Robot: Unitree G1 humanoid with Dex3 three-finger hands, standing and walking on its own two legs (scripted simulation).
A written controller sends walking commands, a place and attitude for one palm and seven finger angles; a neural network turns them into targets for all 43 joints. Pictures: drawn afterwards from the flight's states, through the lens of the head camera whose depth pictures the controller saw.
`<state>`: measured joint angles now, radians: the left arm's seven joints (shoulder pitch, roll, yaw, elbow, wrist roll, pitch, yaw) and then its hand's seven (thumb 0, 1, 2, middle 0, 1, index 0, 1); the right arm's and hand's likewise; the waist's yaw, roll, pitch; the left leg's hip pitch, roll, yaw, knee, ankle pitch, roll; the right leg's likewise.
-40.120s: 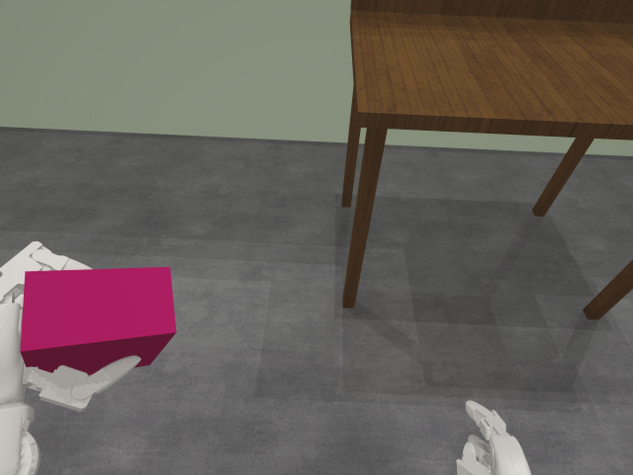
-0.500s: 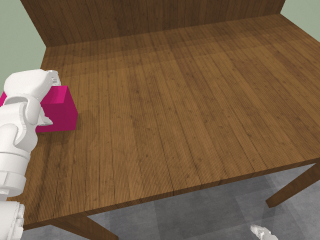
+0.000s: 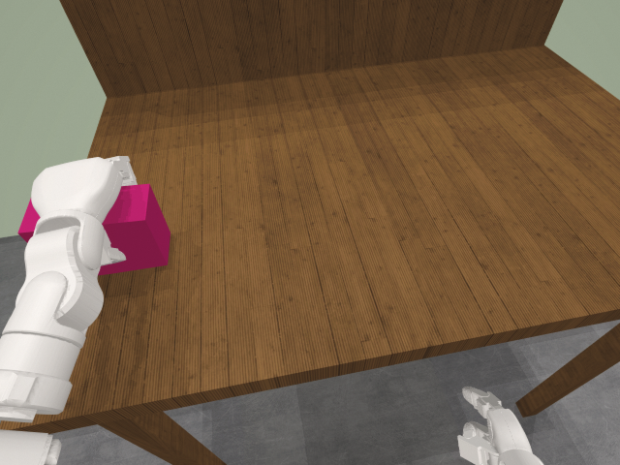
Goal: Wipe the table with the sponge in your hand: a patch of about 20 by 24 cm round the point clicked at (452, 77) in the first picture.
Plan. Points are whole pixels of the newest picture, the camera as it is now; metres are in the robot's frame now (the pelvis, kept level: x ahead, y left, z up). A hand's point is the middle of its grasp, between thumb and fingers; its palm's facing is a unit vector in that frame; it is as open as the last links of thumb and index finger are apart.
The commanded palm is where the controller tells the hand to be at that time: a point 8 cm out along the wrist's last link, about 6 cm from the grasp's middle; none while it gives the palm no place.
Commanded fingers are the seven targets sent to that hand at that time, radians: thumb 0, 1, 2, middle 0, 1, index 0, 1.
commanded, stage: wipe back along the first lane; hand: left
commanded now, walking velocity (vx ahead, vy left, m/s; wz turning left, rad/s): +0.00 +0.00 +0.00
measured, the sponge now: (109, 240) +0.34 +0.33 +0.09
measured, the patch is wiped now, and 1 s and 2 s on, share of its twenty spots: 0.95 0.95 0.95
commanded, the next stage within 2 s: lift the sponge slowly off the table in 0.74 s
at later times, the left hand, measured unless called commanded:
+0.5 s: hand (100, 256) +0.29 +0.29 +0.13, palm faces +0.10 -0.05 -0.99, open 10.3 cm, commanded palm +0.24 +0.28 +0.16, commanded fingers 0.00 0.10 1.30 -1.20 -1.60 -1.20 -1.60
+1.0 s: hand (98, 284) +0.25 +0.28 +0.13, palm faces +0.08 -0.05 -1.00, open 10.2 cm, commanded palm +0.21 +0.27 +0.17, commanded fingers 0.00 0.10 1.30 -1.20 -1.60 -1.20 -1.60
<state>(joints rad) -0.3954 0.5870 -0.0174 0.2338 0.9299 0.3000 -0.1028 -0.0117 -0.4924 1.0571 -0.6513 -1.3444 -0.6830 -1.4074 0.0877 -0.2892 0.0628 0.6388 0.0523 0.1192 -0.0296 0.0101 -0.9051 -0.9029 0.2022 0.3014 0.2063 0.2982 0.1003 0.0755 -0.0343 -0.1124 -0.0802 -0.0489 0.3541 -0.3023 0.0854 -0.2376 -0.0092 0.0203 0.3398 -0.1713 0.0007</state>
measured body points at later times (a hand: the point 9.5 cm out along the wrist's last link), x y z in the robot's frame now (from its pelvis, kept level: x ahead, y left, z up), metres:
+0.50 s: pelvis +0.00 -0.02 +0.00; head +0.02 -0.05 +0.45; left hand +0.28 +0.29 +0.19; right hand +0.22 -0.24 -0.11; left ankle -0.08 +0.06 -0.74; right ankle +0.00 -0.15 -0.74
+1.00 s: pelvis -0.01 -0.04 +0.00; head +0.00 -0.07 +0.44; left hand +0.24 +0.28 +0.19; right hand +0.22 -0.25 -0.10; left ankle -0.08 +0.06 -0.74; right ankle +0.00 -0.15 -0.74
